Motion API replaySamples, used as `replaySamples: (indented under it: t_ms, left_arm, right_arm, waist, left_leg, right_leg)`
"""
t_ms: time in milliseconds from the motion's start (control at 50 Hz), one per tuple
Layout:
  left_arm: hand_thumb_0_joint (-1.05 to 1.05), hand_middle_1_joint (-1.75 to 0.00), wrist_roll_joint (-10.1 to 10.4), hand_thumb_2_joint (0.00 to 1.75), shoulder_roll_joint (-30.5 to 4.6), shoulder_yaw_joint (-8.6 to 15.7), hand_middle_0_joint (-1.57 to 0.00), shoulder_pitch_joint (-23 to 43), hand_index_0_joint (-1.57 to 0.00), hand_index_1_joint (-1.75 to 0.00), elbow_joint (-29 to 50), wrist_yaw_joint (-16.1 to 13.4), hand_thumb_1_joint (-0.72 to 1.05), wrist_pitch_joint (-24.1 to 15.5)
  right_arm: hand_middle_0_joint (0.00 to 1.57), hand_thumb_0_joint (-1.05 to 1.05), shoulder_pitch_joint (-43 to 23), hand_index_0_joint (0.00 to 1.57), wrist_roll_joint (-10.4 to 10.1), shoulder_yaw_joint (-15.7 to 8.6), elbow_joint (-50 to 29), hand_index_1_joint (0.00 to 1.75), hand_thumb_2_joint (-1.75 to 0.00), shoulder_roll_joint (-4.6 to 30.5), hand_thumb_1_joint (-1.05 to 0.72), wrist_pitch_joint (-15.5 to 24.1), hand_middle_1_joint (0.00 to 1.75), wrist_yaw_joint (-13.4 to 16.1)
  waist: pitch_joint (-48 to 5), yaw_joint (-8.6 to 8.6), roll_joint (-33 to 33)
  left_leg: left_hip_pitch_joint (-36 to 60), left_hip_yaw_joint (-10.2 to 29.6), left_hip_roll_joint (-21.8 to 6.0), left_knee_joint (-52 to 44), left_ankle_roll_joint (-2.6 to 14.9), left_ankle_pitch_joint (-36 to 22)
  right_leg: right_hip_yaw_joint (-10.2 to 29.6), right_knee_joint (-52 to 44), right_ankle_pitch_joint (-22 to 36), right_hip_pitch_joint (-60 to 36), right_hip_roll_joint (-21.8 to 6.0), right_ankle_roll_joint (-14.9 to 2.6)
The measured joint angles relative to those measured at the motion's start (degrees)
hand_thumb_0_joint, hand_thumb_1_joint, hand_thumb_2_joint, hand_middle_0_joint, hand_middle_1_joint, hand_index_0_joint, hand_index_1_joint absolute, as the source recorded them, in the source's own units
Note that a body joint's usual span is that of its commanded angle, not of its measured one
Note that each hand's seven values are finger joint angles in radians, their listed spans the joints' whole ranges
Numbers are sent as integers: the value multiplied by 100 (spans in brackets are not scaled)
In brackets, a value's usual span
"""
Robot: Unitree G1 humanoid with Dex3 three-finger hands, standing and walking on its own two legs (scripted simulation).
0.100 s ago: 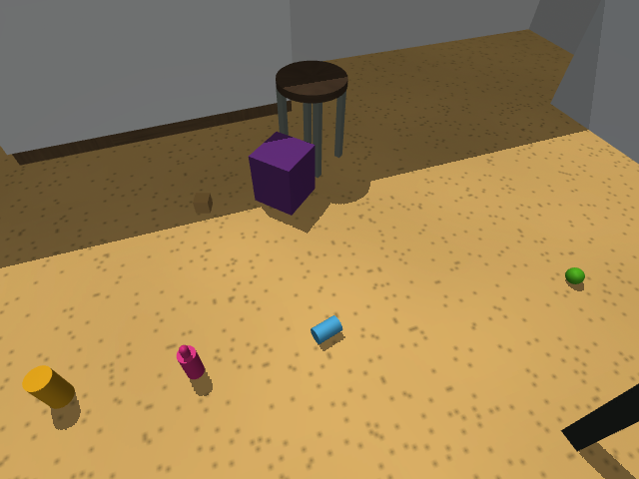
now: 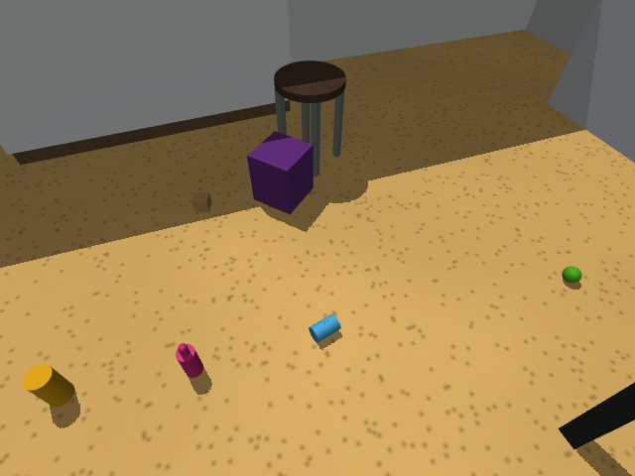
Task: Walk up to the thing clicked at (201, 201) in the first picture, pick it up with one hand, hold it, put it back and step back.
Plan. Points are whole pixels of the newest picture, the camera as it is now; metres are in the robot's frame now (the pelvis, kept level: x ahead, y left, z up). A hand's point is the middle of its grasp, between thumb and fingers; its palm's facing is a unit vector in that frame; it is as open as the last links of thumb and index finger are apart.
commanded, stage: stand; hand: left
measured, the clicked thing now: (202, 202) +1.34 +0.51 -0.75
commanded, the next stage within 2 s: walk up in 1.02 s
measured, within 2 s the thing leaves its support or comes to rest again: neither
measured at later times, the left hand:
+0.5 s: hand out of the picture +0.08 +0.25 -0.16, palm faces -0.03 -0.94 -0.33, open 7.4 cm
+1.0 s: hand out of the picture +0.09 +0.25 -0.16, palm faces -0.03 -0.94 -0.34, open 7.4 cm
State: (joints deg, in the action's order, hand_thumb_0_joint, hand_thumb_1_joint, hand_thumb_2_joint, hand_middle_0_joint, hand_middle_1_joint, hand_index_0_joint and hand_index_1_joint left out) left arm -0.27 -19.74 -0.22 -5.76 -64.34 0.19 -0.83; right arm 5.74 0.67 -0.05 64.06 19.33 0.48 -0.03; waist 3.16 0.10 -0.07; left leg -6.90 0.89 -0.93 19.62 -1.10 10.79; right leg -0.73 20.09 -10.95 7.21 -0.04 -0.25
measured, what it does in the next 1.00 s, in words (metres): stands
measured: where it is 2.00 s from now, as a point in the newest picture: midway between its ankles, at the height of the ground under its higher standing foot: (278, 437)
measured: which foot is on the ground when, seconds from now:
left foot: down 0.00-1.00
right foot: down 0.00-1.00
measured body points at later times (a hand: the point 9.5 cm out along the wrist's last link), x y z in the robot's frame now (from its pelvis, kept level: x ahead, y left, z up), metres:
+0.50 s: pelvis +0.00 +0.00 +0.00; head +0.02 +0.00 +0.45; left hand +0.08 +0.30 -0.13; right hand +0.07 -0.30 -0.13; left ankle +0.00 +0.13 -0.75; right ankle +0.00 -0.12 -0.75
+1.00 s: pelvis +0.01 +0.00 +0.00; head +0.02 +0.00 +0.45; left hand +0.09 +0.30 -0.13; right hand +0.08 -0.30 -0.13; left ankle +0.00 +0.13 -0.75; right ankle +0.00 -0.12 -0.75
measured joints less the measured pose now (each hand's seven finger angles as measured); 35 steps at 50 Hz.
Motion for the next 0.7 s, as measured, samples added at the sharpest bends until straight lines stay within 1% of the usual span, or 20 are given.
replaySamples:
  t_ms: [700]
  left_arm:
    - [0, -30, 4, 90, -39, 4, -20, -56, -20, -30, -4, -3, 90, 13]
  right_arm:
    - [20, 0, 63, 21, 9, 12, 25, 30, -90, -3, -90, -7, 30, 3]
  waist:
    - [-22, 0, -15]
  left_leg:
    - [61, -18, 18, -118, 16, -18]
  right_leg:
    - [16, -107, 16, -52, -20, 21]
